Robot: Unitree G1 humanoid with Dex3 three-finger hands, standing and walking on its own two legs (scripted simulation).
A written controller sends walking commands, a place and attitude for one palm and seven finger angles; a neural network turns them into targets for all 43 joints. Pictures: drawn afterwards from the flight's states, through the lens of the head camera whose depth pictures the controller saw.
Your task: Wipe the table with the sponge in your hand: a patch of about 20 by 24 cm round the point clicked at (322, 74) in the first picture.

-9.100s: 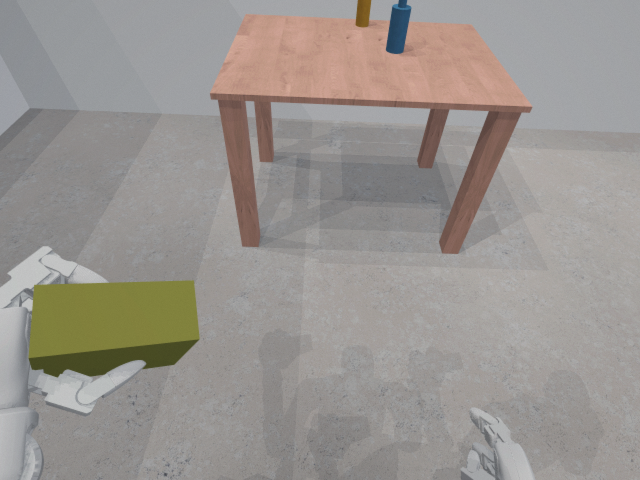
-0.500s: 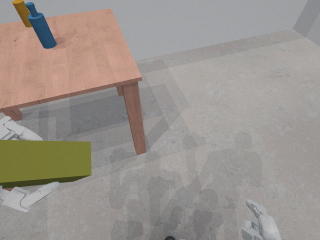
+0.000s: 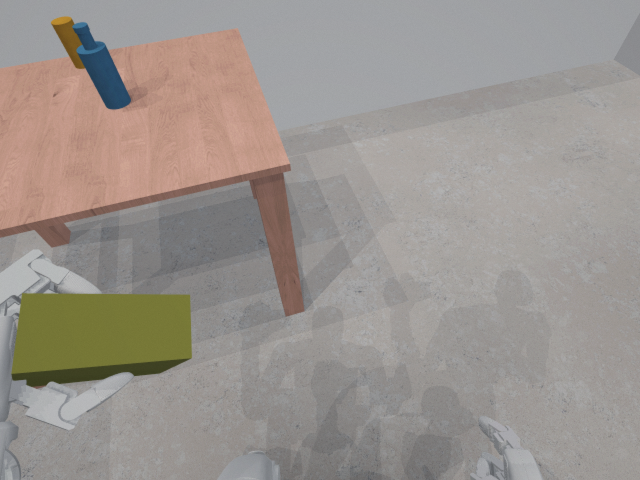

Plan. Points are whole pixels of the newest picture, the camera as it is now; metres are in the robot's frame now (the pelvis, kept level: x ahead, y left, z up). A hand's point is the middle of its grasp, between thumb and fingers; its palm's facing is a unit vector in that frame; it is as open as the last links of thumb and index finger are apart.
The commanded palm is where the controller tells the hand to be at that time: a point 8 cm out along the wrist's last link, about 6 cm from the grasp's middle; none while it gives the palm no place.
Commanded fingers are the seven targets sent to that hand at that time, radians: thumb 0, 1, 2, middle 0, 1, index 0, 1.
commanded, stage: take the last steps up to it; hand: left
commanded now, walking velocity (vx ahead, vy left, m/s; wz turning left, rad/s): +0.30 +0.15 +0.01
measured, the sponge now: (128, 339) +0.23 +0.19 +0.14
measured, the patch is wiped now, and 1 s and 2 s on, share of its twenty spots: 0.00 0.00 0.00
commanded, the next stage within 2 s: come to a stop and stand still in 0.80 s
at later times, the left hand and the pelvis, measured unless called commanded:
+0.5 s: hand (77, 243) +0.32 +0.27 +0.16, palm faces +0.35 -0.78 -0.52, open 10.2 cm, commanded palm +0.26 +0.32 +0.17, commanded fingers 0.00 0.10 1.30 -1.20 -1.60 -1.20 -1.60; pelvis +0.10 +0.04 -0.02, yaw +0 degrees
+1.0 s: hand (54, 176) +0.42 +0.34 +0.17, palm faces +0.35 -0.82 -0.45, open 10.2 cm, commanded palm +0.36 +0.39 +0.17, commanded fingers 0.00 0.10 1.30 -1.20 -1.60 -1.20 -1.60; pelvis +0.19 +0.11 -0.01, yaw -2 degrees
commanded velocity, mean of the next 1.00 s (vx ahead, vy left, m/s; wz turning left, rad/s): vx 0.18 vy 0.11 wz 0.02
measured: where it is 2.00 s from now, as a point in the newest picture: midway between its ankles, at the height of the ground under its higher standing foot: outside the picture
